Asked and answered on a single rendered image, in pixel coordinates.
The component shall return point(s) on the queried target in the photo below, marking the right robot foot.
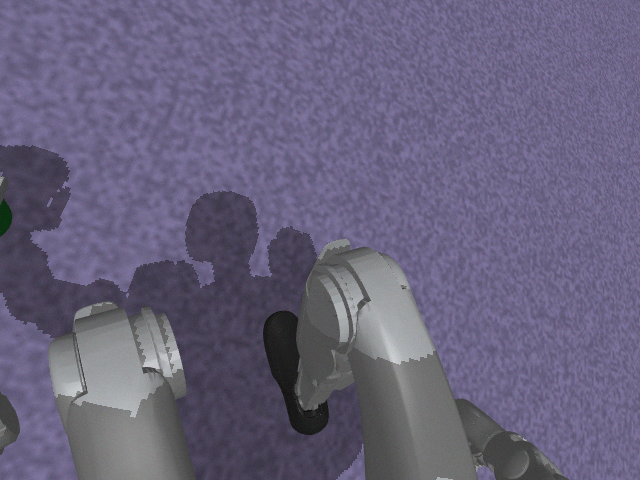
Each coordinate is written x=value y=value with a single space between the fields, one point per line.
x=279 y=335

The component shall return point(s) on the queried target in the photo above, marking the right robot hand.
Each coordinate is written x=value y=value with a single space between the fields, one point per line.
x=479 y=428

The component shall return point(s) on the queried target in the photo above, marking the right robot arm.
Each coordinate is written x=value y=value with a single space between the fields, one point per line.
x=511 y=457

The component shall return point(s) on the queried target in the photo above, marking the left robot arm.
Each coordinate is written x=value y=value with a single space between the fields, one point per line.
x=9 y=423

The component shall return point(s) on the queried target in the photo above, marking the bottle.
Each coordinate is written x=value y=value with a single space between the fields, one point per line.
x=5 y=217

